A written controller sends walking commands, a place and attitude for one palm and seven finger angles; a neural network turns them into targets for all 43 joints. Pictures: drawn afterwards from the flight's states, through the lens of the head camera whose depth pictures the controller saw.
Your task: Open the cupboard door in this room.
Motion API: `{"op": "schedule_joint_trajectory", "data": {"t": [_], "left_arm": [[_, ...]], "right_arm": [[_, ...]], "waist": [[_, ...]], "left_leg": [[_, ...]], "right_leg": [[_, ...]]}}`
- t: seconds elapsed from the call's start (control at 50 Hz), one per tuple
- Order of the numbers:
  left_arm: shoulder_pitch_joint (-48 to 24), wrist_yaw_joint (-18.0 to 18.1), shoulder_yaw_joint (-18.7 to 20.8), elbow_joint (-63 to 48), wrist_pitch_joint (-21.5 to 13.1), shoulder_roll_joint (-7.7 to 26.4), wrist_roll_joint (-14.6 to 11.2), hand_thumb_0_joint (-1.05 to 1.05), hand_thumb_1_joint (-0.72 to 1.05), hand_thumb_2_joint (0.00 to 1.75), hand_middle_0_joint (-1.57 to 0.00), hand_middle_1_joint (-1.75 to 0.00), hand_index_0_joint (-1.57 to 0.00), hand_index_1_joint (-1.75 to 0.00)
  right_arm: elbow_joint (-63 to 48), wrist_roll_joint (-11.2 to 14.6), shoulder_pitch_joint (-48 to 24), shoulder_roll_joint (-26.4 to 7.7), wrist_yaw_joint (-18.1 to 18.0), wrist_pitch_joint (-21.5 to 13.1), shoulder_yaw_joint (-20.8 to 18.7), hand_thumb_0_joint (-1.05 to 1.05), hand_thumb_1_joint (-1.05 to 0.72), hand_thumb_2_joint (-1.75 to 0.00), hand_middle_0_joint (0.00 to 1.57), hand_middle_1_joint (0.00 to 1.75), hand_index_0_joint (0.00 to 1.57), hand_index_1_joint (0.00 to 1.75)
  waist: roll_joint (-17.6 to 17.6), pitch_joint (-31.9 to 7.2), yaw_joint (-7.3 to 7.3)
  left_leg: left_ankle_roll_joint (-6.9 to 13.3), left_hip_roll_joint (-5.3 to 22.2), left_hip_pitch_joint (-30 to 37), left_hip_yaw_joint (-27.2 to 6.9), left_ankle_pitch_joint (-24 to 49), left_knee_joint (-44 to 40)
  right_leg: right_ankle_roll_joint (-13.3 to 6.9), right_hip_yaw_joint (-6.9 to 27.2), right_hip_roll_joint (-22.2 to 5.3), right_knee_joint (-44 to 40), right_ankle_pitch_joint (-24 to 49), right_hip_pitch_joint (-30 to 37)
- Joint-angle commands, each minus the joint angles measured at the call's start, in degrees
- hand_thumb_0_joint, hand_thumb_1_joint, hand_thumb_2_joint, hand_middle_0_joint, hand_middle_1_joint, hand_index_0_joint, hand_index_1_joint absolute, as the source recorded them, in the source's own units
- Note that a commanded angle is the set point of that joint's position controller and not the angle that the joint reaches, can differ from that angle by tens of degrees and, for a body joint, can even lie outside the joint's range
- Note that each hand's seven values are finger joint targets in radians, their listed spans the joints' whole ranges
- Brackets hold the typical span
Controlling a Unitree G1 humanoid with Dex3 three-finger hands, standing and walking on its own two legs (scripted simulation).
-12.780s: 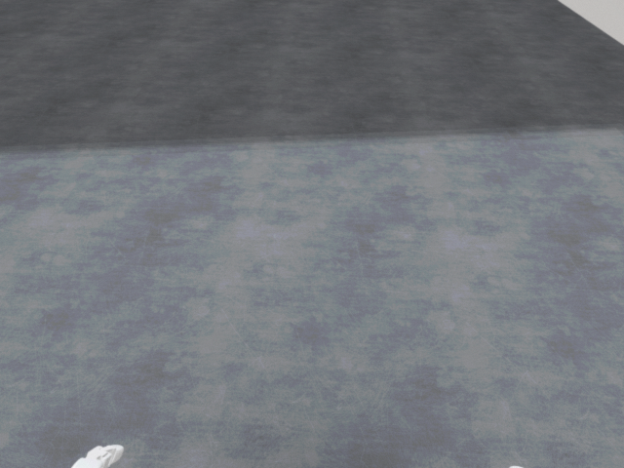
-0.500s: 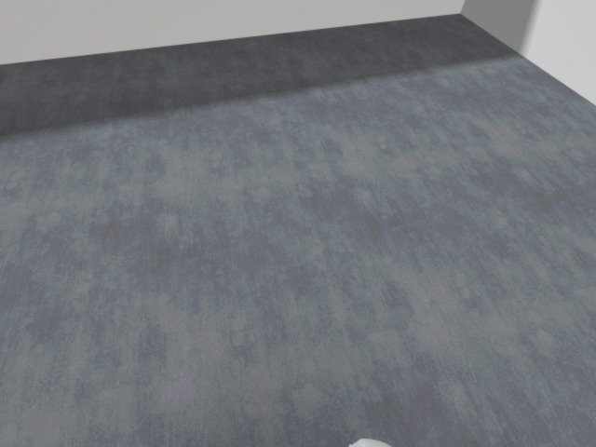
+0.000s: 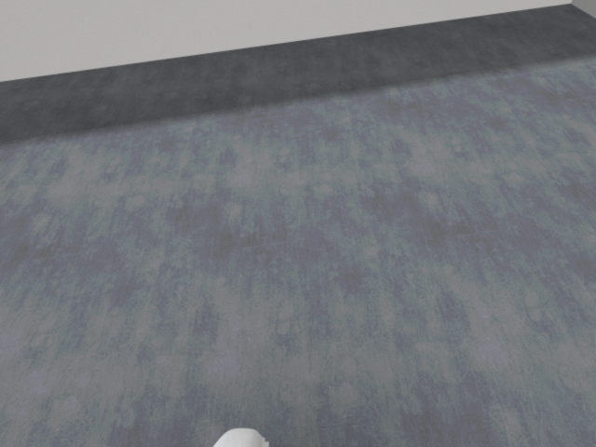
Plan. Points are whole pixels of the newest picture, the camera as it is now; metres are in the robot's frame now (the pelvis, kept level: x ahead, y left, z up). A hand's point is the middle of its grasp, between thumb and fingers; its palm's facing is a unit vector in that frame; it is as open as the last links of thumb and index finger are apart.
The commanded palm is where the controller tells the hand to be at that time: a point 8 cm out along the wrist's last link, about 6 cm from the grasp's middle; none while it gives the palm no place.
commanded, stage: turn or walk to find it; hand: left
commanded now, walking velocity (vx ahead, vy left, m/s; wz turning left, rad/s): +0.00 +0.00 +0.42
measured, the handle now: out of the picture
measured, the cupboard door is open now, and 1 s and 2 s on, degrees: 0 0 0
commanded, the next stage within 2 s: none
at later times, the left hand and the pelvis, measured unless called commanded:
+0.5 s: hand out of the picture +0.02 +0.26 -0.17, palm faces +0.23 -0.94 -0.25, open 7.4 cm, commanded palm none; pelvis -0.01 +0.04 +0.00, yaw +12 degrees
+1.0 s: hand out of the picture -0.06 +0.18 -0.16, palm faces +0.44 -0.86 -0.26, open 7.3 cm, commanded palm none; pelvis -0.02 -0.01 +0.00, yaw +26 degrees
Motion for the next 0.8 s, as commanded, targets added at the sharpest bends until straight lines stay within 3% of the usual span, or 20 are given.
{"op": "schedule_joint_trajectory", "data": {"t": [0.0,0.06,0.12,0.14,0.16,0.18,0.22,0.26,0.3,0.46,0.52,0.56,0.58,0.6,0.62,0.64,0.68,0.7,0.72,0.78], "left_arm": [[4.22,0.91,3.80,-1.49,-0.63,13.46,0.33,0.00,0.90,0.90,-0.20,-0.30,-0.20,-0.30],[4.71,0.85,4.31,-1.07,-0.20,14.58,0.52,0.00,0.90,0.90,-0.20,-0.30,-0.20,-0.30],[2.87,0.71,4.59,-0.66,0.27,14.55,-0.02,0.00,0.90,0.90,-0.20,-0.30,-0.20,-0.30],[3.05,0.52,4.38,-0.93,0.75,13.29,-0.57,0.00,0.90,0.90,-0.20,-0.30,-0.20,-0.30],[3.87,0.15,3.84,-2.52,1.12,9.60,-0.86,0.00,0.90,0.90,-0.20,-0.30,-0.20,-0.30],[0.12,0.24,2.74,-4.51,1.49,8.32,-0.37,0.00,0.90,0.90,-0.20,-0.30,-0.20,-0.30],[-3.20,0.55,3.04,-3.80,2.33,8.79,-0.37,0.00,0.90,0.90,-0.20,-0.30,-0.20,-0.30],[-1.84,-0.19,3.26,-2.08,2.01,9.28,-0.41,0.00,0.90,0.90,-0.20,-0.30,-0.20,-0.30],[0.16,-0.41,3.19,-1.19,1.91,9.24,-0.42,0.00,0.90,0.90,-0.20,-0.30,-0.20,-0.30],[-3.75,-0.08,2.58,-4.13,1.68,7.99,-0.69,0.00,0.90,0.90,-0.20,-0.30,-0.20,-0.30],[-1.63,0.06,2.55,-4.16,1.23,7.83,-0.97,0.00,0.90,0.90,-0.20,-0.30,-0.20,-0.30],[1.63,0.20,2.75,-3.31,0.71,8.42,-1.03,0.00,0.90,0.90,-0.20,-0.30,-0.20,-0.30],[4.23,0.40,2.96,-2.80,0.25,9.53,-0.84,0.00,0.90,0.90,-0.20,-0.30,-0.20,-0.30],[5.56,0.77,3.66,-2.83,-0.43,13.53,-0.08,0.00,0.90,0.90,-0.20,-0.30,-0.20,-0.30],[5.40,0.93,4.47,-3.33,-0.58,17.44,0.46,0.00,0.90,0.90,-0.20,-0.30,-0.20,-0.30],[4.35,0.99,4.66,-4.03,-0.75,16.61,-0.32,0.00,0.90,0.90,-0.20,-0.30,-0.20,-0.30],[-2.24,0.94,3.79,-5.55,-0.38,13.19,-0.35,0.00,0.90,0.90,-0.20,-0.30,-0.20,-0.30],[-4.29,1.01,3.34,-5.92,-0.35,11.42,-0.36,0.00,0.90,0.90,-0.20,-0.30,-0.20,-0.30],[-4.40,0.96,3.13,-6.13,-0.74,10.58,-0.27,0.00,0.90,0.90,-0.20,-0.30,-0.20,-0.30],[-0.91,1.07,3.16,-4.86,-1.11,10.47,-0.22,0.00,0.90,0.90,-0.20,-0.30,-0.20,-0.30]], "right_arm": [[-5.35,0.42,-5.15,-2.17,0.00,-1.67,0.22,0.00,-0.90,-0.90,0.20,0.30,0.20,0.30],[-5.70,0.71,-5.83,-1.86,-0.11,-2.33,0.69,0.00,-0.90,-0.90,0.20,0.30,0.20,0.30],[-4.89,0.55,-1.36,-2.58,-0.24,-3.19,0.67,0.00,-0.90,-0.90,0.20,0.30,0.20,0.30],[-4.56,0.39,0.23,-5.20,-0.18,-3.73,0.08,0.00,-0.90,-0.90,0.20,0.30,0.20,0.30],[-4.89,-0.07,2.19,-11.07,-0.33,-4.21,-1.16,0.00,-0.90,-0.90,0.20,0.30,0.20,0.30],[-4.28,0.01,5.09,-13.86,-0.56,-3.60,-1.74,0.00,-0.90,-0.90,0.20,0.30,0.20,0.30],[-4.29,-0.12,2.31,-11.45,-1.84,-3.74,-1.23,0.00,-0.90,-0.90,0.20,0.30,0.20,0.30],[-5.68,-0.12,-2.63,-8.65,-1.91,-3.98,-0.17,0.00,-0.90,-0.90,0.20,0.30,0.20,0.30],[-6.25,0.16,-3.55,-8.39,-1.77,-4.27,-0.08,0.00,-0.90,-0.90,0.20,0.30,0.20,0.30],[-6.30,-0.26,-0.66,-8.99,-1.44,-3.68,-1.21,0.00,-0.90,-0.90,0.20,0.30,0.20,0.30],[-6.82,-0.43,-2.16,-9.20,-1.31,-3.35,-1.47,0.00,-0.90,-0.90,0.20,0.30,0.20,0.30],[-7.33,-0.13,-3.03,-8.55,-1.21,-3.16,-1.59,0.00,-0.90,-0.90,0.20,0.30,0.20,0.30],[-7.60,0.21,-3.28,-7.57,-1.08,-3.16,-1.56,0.00,-0.90,-0.90,0.20,0.30,0.20,0.30],[-8.10,0.76,-2.29,-4.58,-0.71,-3.21,-1.21,0.00,-0.90,-0.90,0.20,0.30,0.20,0.30],[-9.84,0.57,-3.33,-2.01,-0.59,-3.27,-0.69,0.00,-0.90,-0.90,0.20,0.30,0.20,0.30],[-8.92,-0.14,-3.21,-5.28,-0.80,-2.10,-1.51,0.00,-0.90,-0.90,0.20,0.30,0.20,0.30],[-6.73,-0.18,-2.09,-4.74,-0.21,-1.40,-1.82,0.00,-0.90,-0.90,0.20,0.30,0.20,0.30],[-5.67,-0.23,-0.36,-4.02,0.14,-1.20,-1.76,0.00,-0.90,-0.90,0.20,0.30,0.20,0.30],[-5.06,-0.32,0.97,-3.50,0.28,-1.20,-1.44,0.00,-0.90,-0.90,0.20,0.30,0.20,0.30],[-4.65,-0.25,0.89,-3.53,0.19,-1.16,-1.18,0.00,-0.90,-0.90,0.20,0.30,0.20,0.30]], "waist": [[-11.86,-4.88,3.48],[-13.62,-6.09,4.07],[-10.60,-7.96,1.12],[-3.88,-8.49,-0.17],[12.66,-9.29,-0.97],[14.31,-7.99,-2.75],[13.57,-5.92,-2.09],[7.86,-4.24,0.35],[6.66,-5.19,1.08],[7.59,-6.24,-0.92],[8.95,-7.14,0.19],[8.05,-7.66,1.80],[4.50,-8.61,3.14],[-6.33,-9.38,3.62],[-17.96,-6.56,4.06],[-18.53,-5.74,4.21],[-8.50,-0.99,0.81],[-7.55,-0.70,-0.62],[-9.16,-1.38,-0.74],[-10.70,-3.70,0.54]], "left_leg": [[0.12,0.63,-1.73,2.96,-2.93,-8.68],[1.00,0.29,2.11,5.13,-3.47,-16.82],[1.90,0.03,11.98,7.08,8.17,-33.03],[3.10,2.76,19.81,3.74,16.21,-39.12],[8.96,16.36,26.86,-14.59,33.00,-41.49],[14.64,22.54,23.06,-18.25,40.33,-42.87],[14.45,18.94,19.60,-16.74,35.17,-43.13],[13.41,14.06,17.59,-10.76,35.04,-42.47],[12.78,12.12,17.78,-8.33,34.60,-42.72],[14.20,11.78,18.97,-13.63,34.48,-41.10],[13.63,10.72,16.44,-15.41,35.81,-39.19],[11.73,8.56,11.52,-15.43,32.12,-36.58],[9.55,6.34,7.95,-14.42,26.32,-33.38],[5.87,1.02,-1.01,-9.25,13.28,-25.27],[2.69,-5.80,-8.51,-1.52,-8.30,-13.05],[3.08,-2.97,-5.88,-5.25,-9.70,-3.23],[2.93,-1.62,-6.28,-4.79,-2.49,7.27],[2.46,-0.86,-5.95,-3.83,0.39,8.35],[1.76,-0.69,-5.89,-2.69,2.63,8.91],[0.44,-0.12,-6.43,-1.56,3.30,7.49]], "right_leg": [[-6.33,9.28,-14.99,-7.34,27.82,8.04],[-6.63,8.62,-15.65,-5.05,29.24,8.03],[-2.43,4.39,-14.10,1.69,24.56,4.52],[0.63,2.21,-11.85,8.15,17.47,-2.21],[5.01,-0.34,-4.23,19.48,-6.50,-16.11],[5.50,3.36,-1.51,28.00,-21.93,-18.39],[5.66,9.63,-1.87,35.36,-16.86,-21.01],[5.97,9.84,-1.51,36.30,-9.90,-19.57],[6.28,9.41,-0.99,35.23,-7.52,-18.05],[6.57,9.45,1.53,21.33,-10.06,-14.58],[5.91,8.60,3.22,12.29,-8.74,-8.70],[5.55,7.82,3.94,2.58,-0.73,-0.80],[5.26,8.67,2.37,-5.51,4.73,5.24],[2.59,17.98,-7.23,-11.13,5.53,12.93],[-4.15,30.17,-20.34,-12.75,11.92,11.29],[-6.71,30.66,-21.89,-14.90,7.46,2.13],[-6.04,22.92,-16.13,-14.65,2.07,-3.23],[-4.59,18.14,-13.73,-13.42,4.73,-3.65],[-3.93,14.74,-12.17,-12.54,8.81,-2.05],[-4.63,12.36,-12.42,-11.21,14.34,2.90]]}}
